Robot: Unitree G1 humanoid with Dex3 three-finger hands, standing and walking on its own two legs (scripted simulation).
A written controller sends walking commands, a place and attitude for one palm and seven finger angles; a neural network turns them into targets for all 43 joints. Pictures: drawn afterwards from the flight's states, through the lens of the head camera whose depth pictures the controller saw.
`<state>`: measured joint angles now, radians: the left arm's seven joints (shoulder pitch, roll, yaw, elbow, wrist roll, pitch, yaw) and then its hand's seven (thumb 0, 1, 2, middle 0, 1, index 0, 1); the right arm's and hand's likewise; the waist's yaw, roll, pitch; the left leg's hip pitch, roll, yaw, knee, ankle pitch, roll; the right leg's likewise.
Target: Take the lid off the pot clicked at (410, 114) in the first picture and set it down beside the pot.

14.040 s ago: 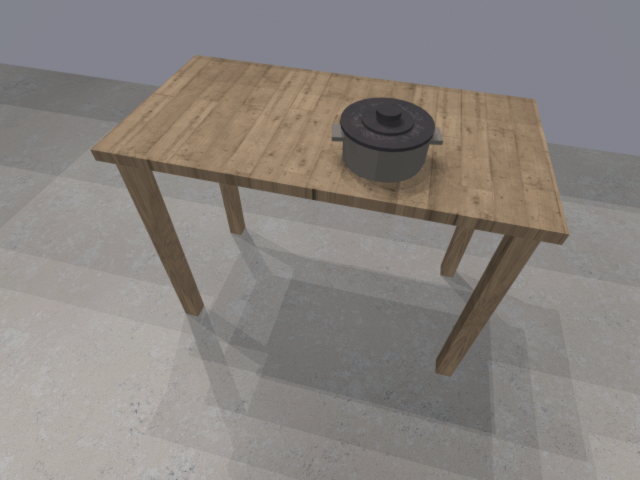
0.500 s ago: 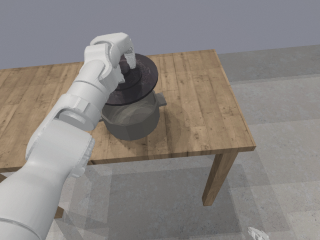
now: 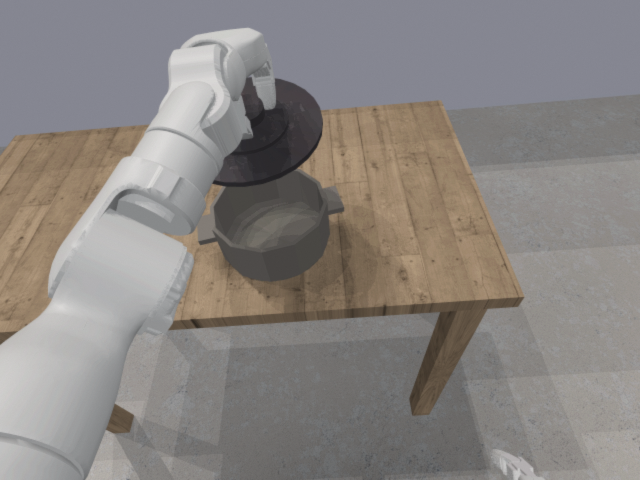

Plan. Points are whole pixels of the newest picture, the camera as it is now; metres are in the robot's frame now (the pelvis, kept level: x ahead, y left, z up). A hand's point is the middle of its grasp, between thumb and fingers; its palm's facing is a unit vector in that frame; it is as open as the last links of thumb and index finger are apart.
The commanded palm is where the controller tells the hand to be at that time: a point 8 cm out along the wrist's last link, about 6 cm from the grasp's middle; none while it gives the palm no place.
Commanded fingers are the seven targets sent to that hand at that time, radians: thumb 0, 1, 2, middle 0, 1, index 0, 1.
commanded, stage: lift the lid straight up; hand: left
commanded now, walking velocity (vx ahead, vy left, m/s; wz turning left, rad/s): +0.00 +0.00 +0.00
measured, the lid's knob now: (243, 111) +0.51 +0.07 +0.20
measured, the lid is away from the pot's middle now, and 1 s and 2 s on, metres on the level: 0.01 0.10 0.22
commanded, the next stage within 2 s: move the lid sideways beside the pot in 0.10 s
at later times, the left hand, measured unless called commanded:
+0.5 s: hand (216, 108) +0.49 +0.10 +0.22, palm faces -0.24 -0.06 -0.97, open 8.1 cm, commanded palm +0.47 +0.12 +0.30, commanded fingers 0.00 0.49 1.08 -0.86 -1.06 -0.89 -1.07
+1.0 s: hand (157, 119) +0.48 +0.17 +0.22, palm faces -0.26 -0.04 -0.96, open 8.1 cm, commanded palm +0.48 +0.18 +0.30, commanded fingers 0.00 0.49 1.08 -0.86 -1.06 -0.89 -1.07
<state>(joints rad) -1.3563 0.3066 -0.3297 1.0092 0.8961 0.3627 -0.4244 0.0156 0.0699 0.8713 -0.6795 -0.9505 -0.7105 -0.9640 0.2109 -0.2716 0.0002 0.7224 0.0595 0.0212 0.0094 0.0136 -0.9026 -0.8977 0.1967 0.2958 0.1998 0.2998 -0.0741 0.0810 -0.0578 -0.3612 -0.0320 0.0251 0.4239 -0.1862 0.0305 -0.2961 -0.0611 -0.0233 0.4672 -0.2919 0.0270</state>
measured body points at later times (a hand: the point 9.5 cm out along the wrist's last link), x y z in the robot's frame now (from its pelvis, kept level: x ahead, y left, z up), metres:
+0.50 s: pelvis +0.00 +0.00 +0.00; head +0.03 -0.04 +0.45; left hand +0.50 +0.10 +0.28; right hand +0.10 -0.27 -0.13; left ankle +0.01 +0.10 -0.74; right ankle -0.04 -0.14 -0.74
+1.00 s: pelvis -0.01 +0.01 +0.00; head +0.04 -0.02 +0.45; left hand +0.49 +0.17 +0.27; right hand +0.10 -0.26 -0.13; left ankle +0.01 +0.10 -0.74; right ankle -0.04 -0.14 -0.74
